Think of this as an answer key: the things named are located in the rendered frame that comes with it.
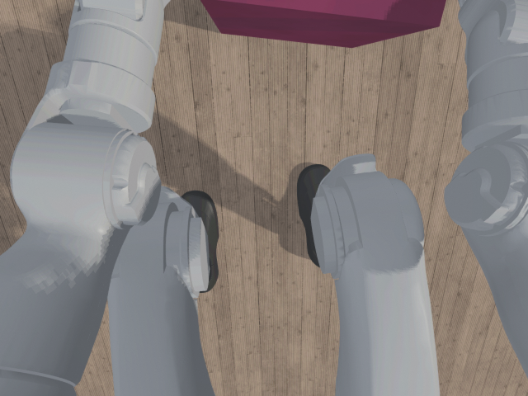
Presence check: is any robot left forearm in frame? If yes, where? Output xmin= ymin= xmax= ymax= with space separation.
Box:
xmin=10 ymin=0 xmax=171 ymax=201

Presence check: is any robot right forearm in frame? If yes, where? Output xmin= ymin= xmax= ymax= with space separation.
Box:
xmin=458 ymin=0 xmax=528 ymax=153

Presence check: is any left robot upper arm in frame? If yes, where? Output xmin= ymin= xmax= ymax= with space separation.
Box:
xmin=0 ymin=122 xmax=162 ymax=396

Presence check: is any left robot thigh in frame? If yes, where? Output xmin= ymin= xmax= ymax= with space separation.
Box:
xmin=107 ymin=202 xmax=215 ymax=396

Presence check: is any right robot upper arm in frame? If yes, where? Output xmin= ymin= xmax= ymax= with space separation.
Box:
xmin=444 ymin=141 xmax=528 ymax=378

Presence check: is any carton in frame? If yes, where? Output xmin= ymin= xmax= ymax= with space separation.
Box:
xmin=201 ymin=0 xmax=446 ymax=48

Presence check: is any left robot foot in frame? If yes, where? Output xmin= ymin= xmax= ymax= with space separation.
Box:
xmin=181 ymin=191 xmax=219 ymax=293

